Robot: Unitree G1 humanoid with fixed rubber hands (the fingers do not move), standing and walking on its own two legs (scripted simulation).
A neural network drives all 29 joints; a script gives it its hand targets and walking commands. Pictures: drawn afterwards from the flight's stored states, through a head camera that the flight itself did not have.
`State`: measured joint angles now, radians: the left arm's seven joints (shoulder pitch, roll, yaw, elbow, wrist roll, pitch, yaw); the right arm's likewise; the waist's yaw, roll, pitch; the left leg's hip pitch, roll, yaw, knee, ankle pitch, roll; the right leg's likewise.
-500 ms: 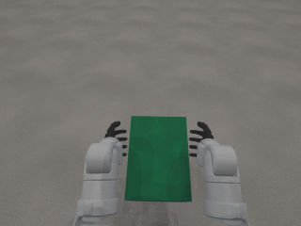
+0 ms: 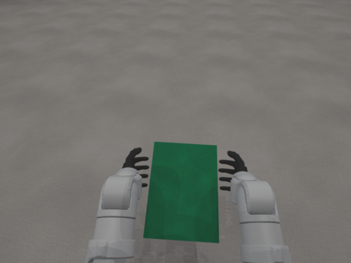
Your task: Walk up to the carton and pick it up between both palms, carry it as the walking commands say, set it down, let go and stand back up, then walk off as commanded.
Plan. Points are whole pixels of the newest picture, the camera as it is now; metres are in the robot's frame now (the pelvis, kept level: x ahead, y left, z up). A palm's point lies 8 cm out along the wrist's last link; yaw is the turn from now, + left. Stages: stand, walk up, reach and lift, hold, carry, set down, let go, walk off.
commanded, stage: carry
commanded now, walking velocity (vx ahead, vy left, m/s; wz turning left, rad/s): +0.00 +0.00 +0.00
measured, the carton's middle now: (182, 193) +0.33 +0.00 -0.04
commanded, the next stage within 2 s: none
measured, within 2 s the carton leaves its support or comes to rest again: neither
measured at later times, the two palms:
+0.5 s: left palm (134, 180) +0.30 +0.11 +0.06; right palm (243, 184) +0.30 -0.14 +0.05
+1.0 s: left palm (136, 183) +0.31 +0.11 +0.05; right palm (244, 188) +0.30 -0.14 +0.04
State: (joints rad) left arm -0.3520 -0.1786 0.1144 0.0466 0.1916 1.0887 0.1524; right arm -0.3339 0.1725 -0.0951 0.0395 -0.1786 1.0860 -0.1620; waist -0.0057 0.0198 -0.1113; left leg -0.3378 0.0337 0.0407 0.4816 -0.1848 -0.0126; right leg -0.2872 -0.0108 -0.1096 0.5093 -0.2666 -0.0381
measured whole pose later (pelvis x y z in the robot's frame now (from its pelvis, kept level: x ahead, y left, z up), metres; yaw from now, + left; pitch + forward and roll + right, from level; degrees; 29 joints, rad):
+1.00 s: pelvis +0.01 -0.01 +0.00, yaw +0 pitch +3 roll +0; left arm -0.25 -0.15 0.10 0.16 0.19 0.80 0.10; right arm -0.23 0.15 -0.06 0.16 -0.17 0.79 -0.11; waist -0.01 0.01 -0.11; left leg -0.33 0.05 0.04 0.50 -0.21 -0.04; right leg -0.28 0.01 -0.11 0.52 -0.29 -0.06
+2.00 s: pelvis -0.04 +0.09 +0.00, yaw +0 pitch +5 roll +2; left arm -0.49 -0.23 0.17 -0.06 0.12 1.25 0.35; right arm -0.48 0.23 -0.15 -0.09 -0.16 1.23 -0.34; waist 0.02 0.03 0.00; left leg -0.53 -0.04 0.07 0.80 -0.38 0.02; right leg -0.34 -0.08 -0.14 0.57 -0.31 -0.03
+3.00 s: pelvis -0.15 +0.34 -0.01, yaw +1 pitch +3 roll +1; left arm -0.44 -0.21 0.18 -0.04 0.16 1.26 0.30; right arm -0.50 0.23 -0.12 0.01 -0.13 1.24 -0.36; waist -0.02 -0.03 -0.03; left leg -0.34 0.04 0.08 0.54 -0.26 -0.01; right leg -0.57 -0.16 -0.06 0.92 -0.51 0.03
